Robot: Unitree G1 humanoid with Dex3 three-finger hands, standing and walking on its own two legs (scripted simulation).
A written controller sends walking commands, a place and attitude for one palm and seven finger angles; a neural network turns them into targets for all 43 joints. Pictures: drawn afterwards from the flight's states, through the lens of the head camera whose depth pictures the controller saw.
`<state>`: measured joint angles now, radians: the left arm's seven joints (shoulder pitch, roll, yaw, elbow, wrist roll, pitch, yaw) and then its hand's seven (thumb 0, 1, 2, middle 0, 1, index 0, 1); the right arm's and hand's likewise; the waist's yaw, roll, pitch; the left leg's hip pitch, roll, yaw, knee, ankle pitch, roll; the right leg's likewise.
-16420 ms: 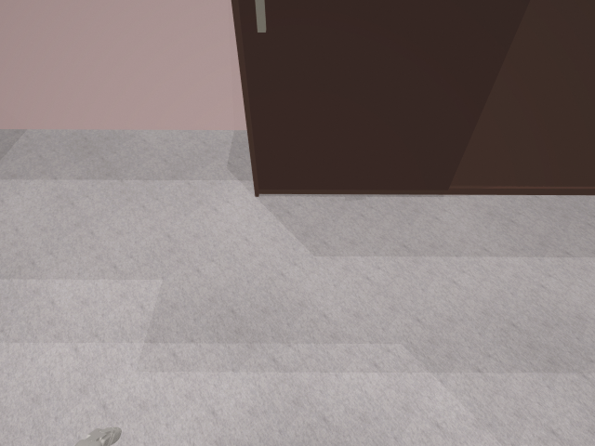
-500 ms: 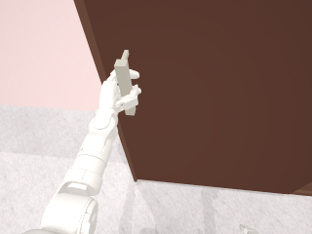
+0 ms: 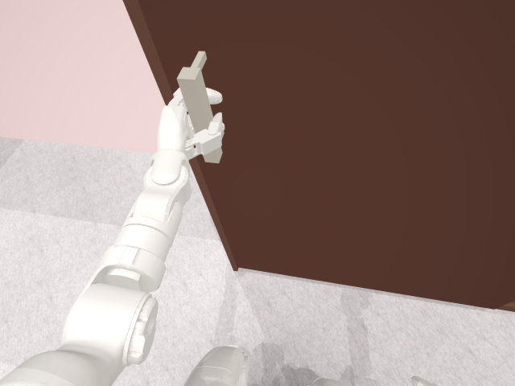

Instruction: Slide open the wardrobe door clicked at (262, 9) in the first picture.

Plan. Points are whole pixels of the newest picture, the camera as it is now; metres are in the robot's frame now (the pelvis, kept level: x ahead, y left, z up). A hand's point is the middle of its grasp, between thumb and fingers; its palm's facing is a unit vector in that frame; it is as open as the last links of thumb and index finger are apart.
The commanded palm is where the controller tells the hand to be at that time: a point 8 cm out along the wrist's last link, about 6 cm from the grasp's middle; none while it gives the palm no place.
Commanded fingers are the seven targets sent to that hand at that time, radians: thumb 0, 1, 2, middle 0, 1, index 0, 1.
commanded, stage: step sideways, sliding the door along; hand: left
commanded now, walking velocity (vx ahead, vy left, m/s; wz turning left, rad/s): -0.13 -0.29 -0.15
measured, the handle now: (207, 111) +0.50 +0.13 +0.13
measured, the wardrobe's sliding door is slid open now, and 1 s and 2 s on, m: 0.00 0.08 0.25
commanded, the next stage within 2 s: none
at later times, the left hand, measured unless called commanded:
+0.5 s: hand (221, 133) +0.45 +0.10 +0.12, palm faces +0.35 -0.93 -0.15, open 6.7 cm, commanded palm +0.41 +0.06 +0.13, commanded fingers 0.00 0.90 0.90 -0.45 -1.40 -0.45 -1.40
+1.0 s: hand (273, 135) +0.44 +0.01 +0.12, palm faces +0.32 -0.95 -0.01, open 6.4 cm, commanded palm +0.40 -0.03 +0.12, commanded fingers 0.00 0.90 0.90 -0.45 -1.40 -0.45 -1.40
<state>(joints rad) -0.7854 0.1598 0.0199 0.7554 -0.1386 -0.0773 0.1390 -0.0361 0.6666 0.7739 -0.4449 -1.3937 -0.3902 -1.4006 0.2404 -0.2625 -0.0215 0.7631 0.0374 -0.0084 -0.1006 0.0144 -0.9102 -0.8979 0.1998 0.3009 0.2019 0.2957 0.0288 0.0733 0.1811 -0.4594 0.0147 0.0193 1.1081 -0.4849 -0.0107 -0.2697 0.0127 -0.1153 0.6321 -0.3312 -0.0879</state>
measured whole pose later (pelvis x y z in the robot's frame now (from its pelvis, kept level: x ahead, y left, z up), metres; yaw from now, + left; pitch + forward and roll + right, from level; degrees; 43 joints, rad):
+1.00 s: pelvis +0.12 -0.16 +0.00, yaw +0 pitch -2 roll -1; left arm -0.13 0.08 0.01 -0.16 -0.09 -0.07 0.20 0.02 0.71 0.80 -0.41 -1.40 -0.22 -1.39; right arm 0.14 -0.15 0.03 0.53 0.03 -0.17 0.02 0.02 -0.91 -0.90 0.20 0.30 0.20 0.30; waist 0.17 0.08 0.25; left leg -0.12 0.15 0.16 0.61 -0.41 -0.05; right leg -0.36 -0.01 -0.10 0.69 -0.24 0.04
